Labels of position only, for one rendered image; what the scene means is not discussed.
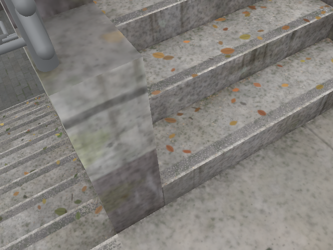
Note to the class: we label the stairs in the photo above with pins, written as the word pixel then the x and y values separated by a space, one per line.
pixel 47 201
pixel 226 78

